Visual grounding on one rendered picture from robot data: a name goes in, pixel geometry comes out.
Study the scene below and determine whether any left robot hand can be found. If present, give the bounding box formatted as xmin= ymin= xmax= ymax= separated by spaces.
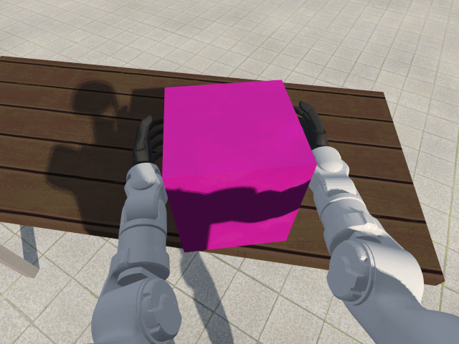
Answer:
xmin=133 ymin=115 xmax=164 ymax=166

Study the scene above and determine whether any carton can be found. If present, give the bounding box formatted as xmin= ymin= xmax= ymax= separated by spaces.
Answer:
xmin=162 ymin=80 xmax=317 ymax=252

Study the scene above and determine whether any right robot hand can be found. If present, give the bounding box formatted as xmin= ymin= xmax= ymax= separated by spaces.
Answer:
xmin=293 ymin=101 xmax=330 ymax=150

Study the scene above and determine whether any robot left forearm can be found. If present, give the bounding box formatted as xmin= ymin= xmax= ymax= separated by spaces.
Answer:
xmin=91 ymin=163 xmax=170 ymax=342

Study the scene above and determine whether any robot right upper arm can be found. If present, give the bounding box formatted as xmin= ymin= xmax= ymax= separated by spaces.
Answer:
xmin=326 ymin=238 xmax=459 ymax=344

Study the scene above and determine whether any robot right forearm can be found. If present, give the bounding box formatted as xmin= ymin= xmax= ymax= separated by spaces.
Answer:
xmin=308 ymin=146 xmax=424 ymax=291

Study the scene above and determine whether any table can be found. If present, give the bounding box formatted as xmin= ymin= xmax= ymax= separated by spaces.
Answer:
xmin=0 ymin=56 xmax=445 ymax=286

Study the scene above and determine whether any robot left upper arm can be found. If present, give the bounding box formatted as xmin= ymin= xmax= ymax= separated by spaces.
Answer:
xmin=88 ymin=277 xmax=182 ymax=344

